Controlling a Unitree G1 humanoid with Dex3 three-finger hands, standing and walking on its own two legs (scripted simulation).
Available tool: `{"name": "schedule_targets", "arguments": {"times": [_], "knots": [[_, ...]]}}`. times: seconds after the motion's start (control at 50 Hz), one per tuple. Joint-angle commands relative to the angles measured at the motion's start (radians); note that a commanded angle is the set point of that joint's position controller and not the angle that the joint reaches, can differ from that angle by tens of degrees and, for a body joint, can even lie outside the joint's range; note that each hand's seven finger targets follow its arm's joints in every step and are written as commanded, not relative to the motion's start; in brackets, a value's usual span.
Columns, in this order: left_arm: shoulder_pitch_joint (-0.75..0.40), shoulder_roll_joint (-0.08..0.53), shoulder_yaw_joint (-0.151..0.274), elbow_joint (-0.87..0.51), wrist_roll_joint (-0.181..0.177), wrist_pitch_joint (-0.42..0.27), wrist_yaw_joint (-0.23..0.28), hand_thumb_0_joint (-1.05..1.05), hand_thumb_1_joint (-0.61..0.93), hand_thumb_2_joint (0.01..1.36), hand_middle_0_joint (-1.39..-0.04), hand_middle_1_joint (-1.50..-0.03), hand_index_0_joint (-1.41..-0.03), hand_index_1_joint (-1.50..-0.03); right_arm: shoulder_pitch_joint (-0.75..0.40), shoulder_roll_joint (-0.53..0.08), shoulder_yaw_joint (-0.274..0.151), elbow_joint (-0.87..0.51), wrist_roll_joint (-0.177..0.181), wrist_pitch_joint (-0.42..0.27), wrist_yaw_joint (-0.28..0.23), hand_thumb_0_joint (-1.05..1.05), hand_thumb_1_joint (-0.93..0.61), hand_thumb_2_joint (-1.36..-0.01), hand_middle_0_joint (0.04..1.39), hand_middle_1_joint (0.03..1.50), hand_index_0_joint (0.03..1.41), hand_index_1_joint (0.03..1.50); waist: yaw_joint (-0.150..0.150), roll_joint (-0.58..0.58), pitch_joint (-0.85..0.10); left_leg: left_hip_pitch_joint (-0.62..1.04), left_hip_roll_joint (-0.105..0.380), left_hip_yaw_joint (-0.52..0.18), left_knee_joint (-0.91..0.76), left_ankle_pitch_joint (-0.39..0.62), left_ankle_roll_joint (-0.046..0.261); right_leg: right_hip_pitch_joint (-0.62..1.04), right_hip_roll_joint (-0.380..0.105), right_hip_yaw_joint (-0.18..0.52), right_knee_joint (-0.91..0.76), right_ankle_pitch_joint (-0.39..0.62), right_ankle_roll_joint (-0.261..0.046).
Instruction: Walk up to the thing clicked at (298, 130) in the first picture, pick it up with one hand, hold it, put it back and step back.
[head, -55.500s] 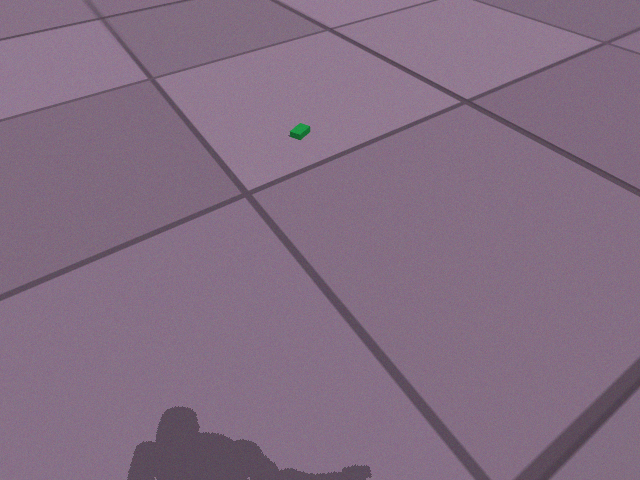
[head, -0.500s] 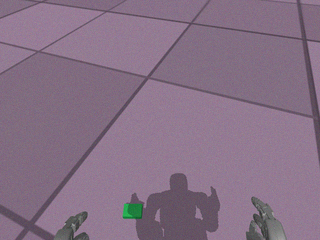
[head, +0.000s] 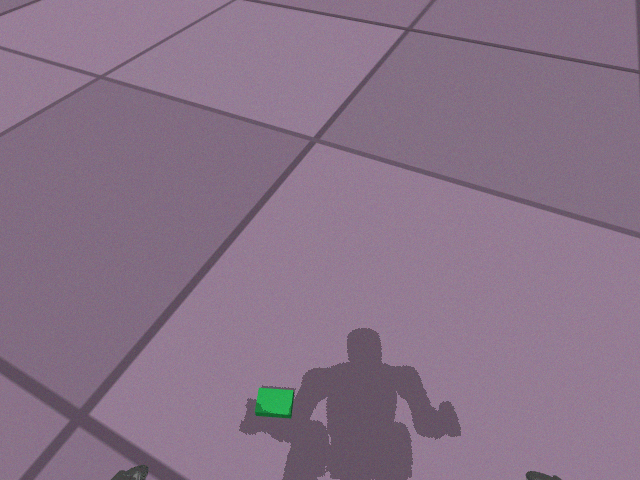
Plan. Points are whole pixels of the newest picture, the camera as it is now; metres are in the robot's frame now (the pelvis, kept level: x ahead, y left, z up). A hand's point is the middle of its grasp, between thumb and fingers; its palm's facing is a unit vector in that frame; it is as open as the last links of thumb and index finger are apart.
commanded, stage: stand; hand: left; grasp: from above
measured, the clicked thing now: (274, 402) +0.46 +0.17 -0.73
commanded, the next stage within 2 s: none
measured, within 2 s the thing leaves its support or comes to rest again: neither
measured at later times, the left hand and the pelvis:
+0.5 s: hand out of the picture +0.06 +0.24 -0.13, palm faces +0.06 -0.95 -0.32, open 7.4 cm; pelvis +0.01 +0.00 +0.03, yaw +1 degrees
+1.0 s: hand out of the picture +0.06 +0.23 -0.12, palm faces +0.04 -0.94 -0.33, open 7.4 cm; pelvis +0.00 -0.01 +0.04, yaw +1 degrees
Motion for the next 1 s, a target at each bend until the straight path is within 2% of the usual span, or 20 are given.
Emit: {"name": "schedule_targets", "arguments": {"times": [0.0, 0.02, 0.08, 0.1, 0.16, 0.18, 0.22, 0.28, 0.34, 0.42, 0.48, 0.54, 0.56, 0.58, 0.66, 0.74, 0.86, 0.9, 0.92, 0.98], "knots": [[-0.042, 0.129, 0.043, -0.004, -0.003, -0.065, 0.011, 0.0, 0.899, 0.9, -0.2, -0.3, -0.2, -0.3, -0.048, -0.164, -0.051, -0.054, 0.001, -0.033, -0.009, 0.0, -0.9, -0.9, 0.2, 0.3, 0.2, 0.3, 0.015, 0.086, -0.095, 0.087, 0.085, -0.133, -0.252, 0.181, 0.082, 0.087, -0.009, 0.015, -0.157, 0.164, -0.051], [-0.029, 0.131, 0.042, 0.026, -0.001, -0.068, 0.012, 0.0, 0.899, 0.9, -0.2, -0.3, -0.2, -0.3, -0.063, -0.162, -0.052, -0.043, 0.003, -0.031, -0.01, 0.0, -0.9, -0.9, 0.2, 0.3, 0.2, 0.3, 0.023, 0.067, -0.086, 0.085, 0.082, -0.127, -0.246, 0.215, 0.078, 0.108, -0.017, 0.017, -0.189, 0.187, -0.055], [-0.033, 0.15, 0.044, 0.091, -0.007, -0.077, 0.014, 0.0, 0.899, 0.9, -0.2, -0.3, -0.2, -0.3, -0.037, -0.168, -0.05, 0.001, 0.013, -0.024, -0.02, 0.0, -0.9, -0.9, 0.2, 0.3, 0.2, 0.3, 0.008, 0.039, -0.089, 0.14, 0.073, -0.096, -0.241, 0.335, 0.066, 0.153, -0.037, 0.036, -0.233, 0.301, -0.061], [-0.039, 0.153, 0.042, 0.111, -0.01, -0.075, 0.015, 0.0, 0.899, 0.9, -0.2, -0.3, -0.2, -0.3, -0.027, -0.171, -0.049, 0.014, 0.016, -0.022, -0.023, 0.0, -0.9, -0.9, 0.2, 0.3, 0.2, 0.3, -0.001, 0.038, -0.091, 0.151, 0.075, -0.098, -0.261, 0.329, 0.064, 0.161, -0.037, 0.035, -0.244, 0.3, -0.062], [-0.028, 0.157, 0.037, 0.175, -0.012, -0.076, 0.018, 0.0, 0.899, 0.9, -0.2, -0.3, -0.2, -0.3, -0.032, -0.167, -0.045, 0.053, 0.022, -0.012, -0.028, 0.0, -0.9, -0.9, 0.2, 0.3, 0.2, 0.3, 0.004, 0.011, -0.065, 0.195, 0.08, -0.09, -0.276, 0.39, 0.056, 0.182, -0.047, 0.032, -0.289, 0.347, -0.063], [-0.033, 0.159, 0.035, 0.191, -0.017, -0.076, 0.019, 0.0, 0.899, 0.9, -0.2, -0.3, -0.2, -0.3, -0.018, -0.171, -0.045, 0.064, 0.023, -0.009, -0.03, 0.0, -0.9, -0.9, 0.2, 0.3, 0.2, 0.3, -0.006, 0.015, -0.072, 0.206, 0.081, -0.087, -0.294, 0.361, 0.055, 0.198, -0.05, 0.037, -0.303, 0.332, -0.059], [-0.042, 0.163, 0.032, 0.22, -0.017, -0.076, 0.018, 0.0, 0.899, 0.9, -0.2, -0.3, -0.2, -0.3, -0.023, -0.172, -0.042, 0.085, 0.027, -0.005, -0.03, 0.0, -0.9, -0.9, 0.2, 0.3, 0.2, 0.3, -0.008, 0.015, -0.061, 0.21, 0.083, -0.086, -0.32, 0.354, 0.051, 0.225, -0.054, 0.037, -0.335, 0.33, -0.056], [-0.064, 0.166, 0.026, 0.259, -0.016, -0.073, 0.016, 0.0, 0.899, 0.9, -0.2, -0.3, -0.2, -0.3, -0.039, -0.175, -0.038, 0.112, 0.029, 0.001, -0.031, 0.0, -0.9, -0.9, 0.2, 0.3, 0.2, 0.3, -0.008, 0.018, -0.032, 0.208, 0.085, -0.09, -0.373, 0.303, 0.041, 0.241, -0.052, 0.035, -0.381, 0.269, -0.05], [-0.059, 0.165, 0.02, 0.291, -0.016, -0.076, 0.015, 0.0, 0.899, 0.9, -0.2, -0.3, -0.2, -0.3, -0.053, -0.175, -0.034, 0.135, 0.032, 0.0, -0.03, 0.0, -0.9, -0.9, 0.2, 0.3, 0.2, 0.3, -0.001, 0.025, -0.027, 0.235, 0.09, -0.09, -0.386, 0.368, 0.036, 0.264, -0.056, 0.029, -0.404, 0.313, -0.046], [-0.074, 0.175, 0.019, 0.319, -0.016, -0.079, 0.015, 0.0, 0.899, 0.9, -0.2, -0.3, -0.2, -0.3, -0.063, -0.179, -0.033, 0.158, 0.034, 0.001, -0.028, 0.0, -0.9, -0.9, 0.2, 0.3, 0.2, 0.3, -0.003, 0.025, -0.02, 0.259, 0.094, -0.087, -0.417, 0.373, 0.03, 0.274, -0.056, 0.024, -0.439, 0.31, -0.041], [-0.086, 0.177, 0.018, 0.338, -0.015, -0.077, 0.012, 0.0, 0.899, 0.9, -0.2, -0.3, -0.2, -0.3, -0.076, -0.178, -0.031, 0.172, 0.034, 0.005, -0.026, 0.0, -0.9, -0.9, 0.2, 0.3, 0.2, 0.3, -0.004, 0.038, 0.011, 0.253, 0.095, -0.088, -0.449, 0.305, 0.026, 0.266, -0.054, 0.025, -0.459, 0.259, -0.039], [-0.095, 0.185, 0.02, 0.351, -0.015, -0.076, 0.01, 0.0, 0.899, 0.9, -0.2, -0.3, -0.2, -0.3, -0.088, -0.184, -0.033, 0.179, 0.032, 0.012, -0.022, 0.0, -0.9, -0.9, 0.2, 0.3, 0.2, 0.3, -0.003, 0.032, 0.03, 0.221, 0.09, -0.089, -0.476, 0.191, 0.027, 0.262, -0.051, 0.025, -0.48, 0.19, -0.037], [-0.097, 0.182, 0.019, 0.355, -0.016, -0.076, 0.008, 0.0, 0.899, 0.9, -0.2, -0.3, -0.2, -0.3, -0.086, -0.185, -0.032, 0.18, 0.031, 0.01, -0.021, 0.0, -0.9, -0.9, 0.2, 0.3, 0.2, 0.3, -0.005, 0.03, 0.018, 0.227, 0.093, -0.09, -0.477, 0.204, 0.03, 0.276, -0.055, 0.029, -0.482, 0.208, -0.04], [-0.094, 0.187, 0.019, 0.359, -0.016, -0.077, 0.006, 0.0, 0.899, 0.9, -0.2, -0.3, -0.2, -0.3, -0.084, -0.182, -0.03, 0.184, 0.033, 0.01, -0.019, 0.0, -0.9, -0.9, 0.2, 0.3, 0.2, 0.3, -0.004, 0.038, 0.041, 0.221, 0.089, -0.091, -0.489, 0.18, 0.025, 0.256, -0.049, 0.027, -0.486, 0.184, -0.037], [-0.116, 0.197, 0.02, 0.364, -0.017, -0.082, 0.005, 0.0, 0.899, 0.9, -0.2, -0.3, -0.2, -0.3, -0.087, -0.189, -0.03, 0.192, 0.032, 0.011, -0.016, 0.0, -0.9, -0.9, 0.2, 0.3, 0.2, 0.3, -0.006, 0.017, 0.023, 0.216, 0.092, -0.087, -0.481, 0.208, 0.024, 0.281, -0.058, 0.037, -0.5, 0.175, -0.039], [-0.117, 0.196, 0.016, 0.371, -0.019, -0.084, 0.002, 0.0, 0.899, 0.9, -0.2, -0.3, -0.2, -0.3, -0.089, -0.198, -0.026, 0.198, 0.036, 0.007, -0.015, 0.0, -0.9, -0.9, 0.2, 0.3, 0.2, 0.3, -0.007, 0.032, -0.002, 0.239, 0.097, -0.088, -0.479, 0.242, 0.024, 0.291, -0.061, 0.036, -0.5, 0.223, -0.039], [-0.125, 0.207, 0.016, 0.378, -0.024, -0.088, 0.003, 0.0, 0.899, 0.9, -0.2, -0.3, -0.2, -0.3, -0.079, -0.202, -0.019, 0.21, 0.035, 0.006, -0.016, 0.0, -0.9, -0.9, 0.2, 0.3, 0.2, 0.3, -0.012, 0.011, -0.022, 0.278, 0.106, -0.079, -0.466, 0.346, 0.024, 0.304, -0.068, 0.038, -0.498, 0.31, -0.04], [-0.118, 0.202, 0.013, 0.381, -0.024, -0.089, 0.002, 0.0, 0.899, 0.9, -0.2, -0.3, -0.2, -0.3, -0.086, -0.205, -0.017, 0.212, 0.037, 0.007, -0.014, 0.0, -0.9, -0.9, 0.2, 0.3, 0.2, 0.3, -0.008, 0.014, -0.023, 0.279, 0.107, -0.077, -0.461, 0.351, 0.024, 0.307, -0.068, 0.037, -0.503, 0.319, -0.04], [-0.123, 0.209, 0.013, 0.382, -0.026, -0.087, 0.001, 0.0, 0.899, 0.9, -0.2, -0.3, -0.2, -0.3, -0.08, -0.209, -0.016, 0.216, 0.038, 0.007, -0.015, 0.0, -0.9, -0.9, 0.2, 0.3, 0.2, 0.3, -0.013, 0.025, -0.018, 0.269, 0.102, -0.074, -0.476, 0.309, 0.02, 0.299, -0.065, 0.039, -0.508, 0.287, -0.038], [-0.132, 0.212, 0.013, 0.382, -0.024, -0.083, -0.001, 0.0, 0.899, 0.9, -0.2, -0.3, -0.2, -0.3, -0.09, -0.207, -0.012, 0.216, 0.038, 0.009, -0.015, 0.0, -0.9, -0.9, 0.2, 0.3, 0.2, 0.3, -0.009, 0.029, -0.001, 0.249, 0.104, -0.079, -0.488, 0.271, 0.019, 0.294, -0.061, 0.036, -0.509, 0.237, -0.043]]}}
